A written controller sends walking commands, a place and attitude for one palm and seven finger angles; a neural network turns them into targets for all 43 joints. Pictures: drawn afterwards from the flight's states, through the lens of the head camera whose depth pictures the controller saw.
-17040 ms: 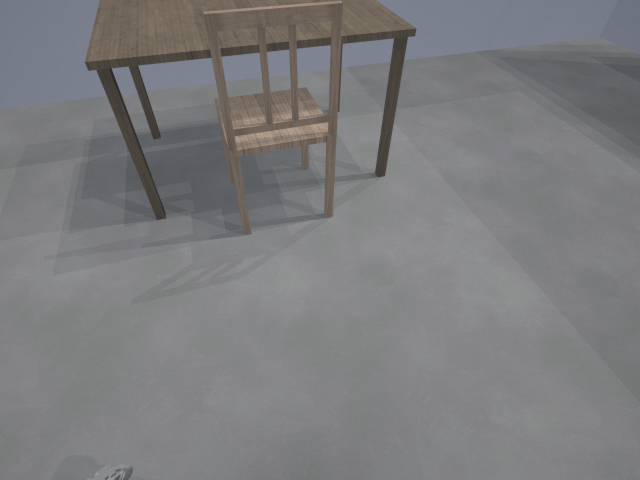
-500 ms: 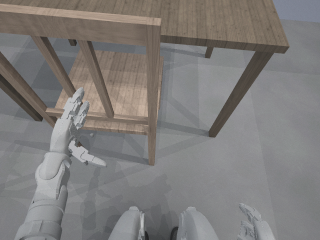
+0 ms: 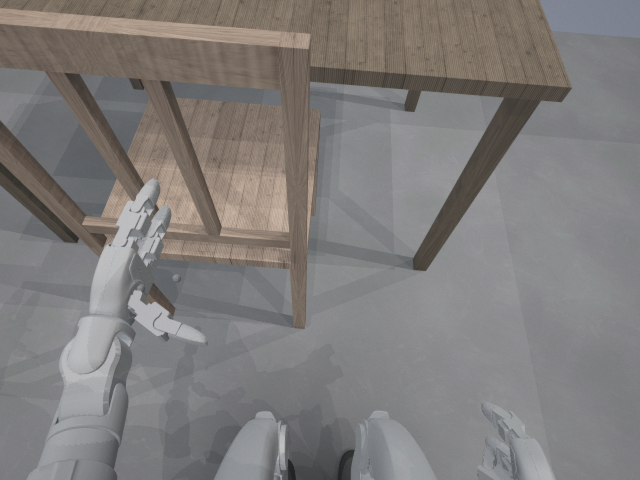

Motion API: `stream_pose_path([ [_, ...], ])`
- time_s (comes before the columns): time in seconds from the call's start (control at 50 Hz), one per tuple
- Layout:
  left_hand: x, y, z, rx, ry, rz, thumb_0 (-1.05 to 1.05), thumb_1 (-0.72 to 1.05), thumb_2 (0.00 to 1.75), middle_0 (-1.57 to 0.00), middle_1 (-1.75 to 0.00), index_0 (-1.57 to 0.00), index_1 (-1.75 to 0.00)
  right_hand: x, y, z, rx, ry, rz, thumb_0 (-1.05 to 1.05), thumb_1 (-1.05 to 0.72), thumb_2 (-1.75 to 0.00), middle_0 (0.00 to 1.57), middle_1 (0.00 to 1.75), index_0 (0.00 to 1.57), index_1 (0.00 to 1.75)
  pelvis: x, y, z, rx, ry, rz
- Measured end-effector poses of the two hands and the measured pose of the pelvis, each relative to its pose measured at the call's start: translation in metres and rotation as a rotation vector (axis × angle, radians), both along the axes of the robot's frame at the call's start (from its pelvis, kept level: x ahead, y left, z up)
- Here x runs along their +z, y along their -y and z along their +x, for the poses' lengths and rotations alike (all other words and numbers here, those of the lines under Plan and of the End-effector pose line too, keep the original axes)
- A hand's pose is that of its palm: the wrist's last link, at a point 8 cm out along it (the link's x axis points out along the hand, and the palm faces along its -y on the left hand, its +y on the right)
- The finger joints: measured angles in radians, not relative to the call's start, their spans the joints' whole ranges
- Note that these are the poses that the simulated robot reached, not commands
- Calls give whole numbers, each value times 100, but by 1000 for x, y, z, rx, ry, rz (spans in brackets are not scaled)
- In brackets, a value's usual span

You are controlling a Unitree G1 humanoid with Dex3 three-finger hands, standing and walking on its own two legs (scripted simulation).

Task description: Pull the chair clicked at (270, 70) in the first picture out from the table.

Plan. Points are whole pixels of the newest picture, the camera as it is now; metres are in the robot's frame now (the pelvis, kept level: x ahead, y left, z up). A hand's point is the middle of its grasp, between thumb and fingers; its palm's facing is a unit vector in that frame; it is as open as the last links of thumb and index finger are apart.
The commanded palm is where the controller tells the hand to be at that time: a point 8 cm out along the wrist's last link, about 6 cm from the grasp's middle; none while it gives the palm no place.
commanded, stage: aim the fingers beside a spindle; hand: left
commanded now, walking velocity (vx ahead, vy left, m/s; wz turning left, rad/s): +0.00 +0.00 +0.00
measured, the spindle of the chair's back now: (121, 166) +0.51 +0.29 +0.02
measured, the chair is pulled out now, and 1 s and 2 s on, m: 0.00 0.00 0.00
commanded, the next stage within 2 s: push the fingers through the gap in 1.34 s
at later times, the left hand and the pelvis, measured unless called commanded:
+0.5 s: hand (168, 279) +0.34 +0.19 +0.02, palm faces -0.03 -1.00 -0.06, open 16.9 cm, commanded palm +0.32 +0.23 +0.02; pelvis -0.01 +0.00 +0.00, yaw +0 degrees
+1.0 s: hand (182, 282) +0.34 +0.18 +0.02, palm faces -0.09 -1.00 -0.04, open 16.9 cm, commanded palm +0.33 +0.24 +0.02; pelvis +0.00 +0.00 +0.00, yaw +0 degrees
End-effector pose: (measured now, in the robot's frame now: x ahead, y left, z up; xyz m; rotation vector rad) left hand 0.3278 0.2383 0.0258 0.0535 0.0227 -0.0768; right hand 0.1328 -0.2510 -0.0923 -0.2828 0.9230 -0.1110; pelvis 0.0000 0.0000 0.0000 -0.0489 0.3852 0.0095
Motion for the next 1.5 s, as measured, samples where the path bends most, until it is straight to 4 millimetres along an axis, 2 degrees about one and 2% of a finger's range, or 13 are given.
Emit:
stream_pose_path([
  [0.06, 6, -8, 2, 32, 23, 8, -1, -50, 30, -7, -8, -6, -8, 0, -2, 1, 6, 3, 6, 1, -91, -90, 21, 30, 20, 30, 1, 1, 0, 1, 4, 2],
  [0.14, -4, -16, 4, 54, -28, 2, -1, -50, 30, -7, -8, -6, -8, -1, -2, 2, 14, 6, 10, 1, -91, -90, 21, 30, 20, 30, -2, 2, -2, 5, -1, 1],
  [0.22, -11, -4, -2, -1, -60, -12, -1, -50, 30, -6, -8, -5, -8, -2, -2, 3, 10, 14, 10, 1, -91, -90, 21, 30, 20, 30, -2, 0, -3, 8, -1, -3],
  [0.3, 0, 9, -9, -30, -13, -13, -1, -50, 30, -6, -8, -6, -8, 1, -4, 3, 7, 19, 9, 1, -91, -90, 21, 30, 20, 30, 1, -2, -2, 3, 6, 0],
  [0.48, -3, -12, -1, 60, -16, 12, -1, -50, 30, -7, -8, -6, -8, -3, -4, 2, 14, 18, 15, 1, -91, -90, 21, 30, 20, 30, -4, 2, -5, 4, 5, 2],
  [0.64, 3, 11, -14, -26, -7, -10, -1, -50, 30, -6, -8, -6, -8, 0, -4, 1, 8, 21, 17, 1, -91, -90, 21, 30, 20, 30, 1, 0, -4, 5, 14, 3],
  [0.84, -2, -10, -4, 54, -1, 20, -1, -50, 30, -7, -8, -6, -8, -3, 0, 0, 14, 23, 7, 1, -91, -90, 21, 30, 20, 30, -5, 4, -8, 6, 9, 1],
  [0.92, 5, -1, -6, -2, 2, 10, -1, -50, 30, -6, -8, -5, -8, -3, -2, -1, 12, 17, 14, 1, -91, -90, 21, 30, 20, 30, -1, 2, -6, 9, 11, 0],
  [1.0, -2, 7, -3, -13, -23, -13, -1, -50, 30, -6, -8, -6, -8, -2, -1, -1, 11, 16, 11, 1, -91, -90, 21, 30, 20, 30, -1, 2, -5, 5, 6, 3],
  [1.1, -8, 0, -1, 33, -29, -1, -1, -50, 30, -7, -8, -6, -8, -2, 1, -2, 5, 19, 4, 1, -91, -90, 21, 30, 20, 30, -3, 3, -5, -1, 3, 5],
  [1.24, 9, -4, -4, 23, 20, 18, -1, -50, 30, -6, -8, -6, -8, -2, -2, -2, 9, 9, 18, 1, -91, -90, 21, 30, 20, 30, 0, 2, -3, 5, 8, 3],
  [1.4, -12, 10, -3, -1, -56, -12, -1, -50, 30, -6, -8, -6, -8, -3, -1, 2, 10, 18, 10, 1, -91, -90, 21, 30, 20, 30, -2, 1, -3, 4, -1, 4],
  [1.5, 3, 4, 1, 30, 18, 18, -1, -50, 30, -7, -8, -6, -8, -3, -1, 3, 9, 20, 10, 1, -91, -90, 21, 30, 20, 30, -2, 2, -3, 1, 5, 6],
])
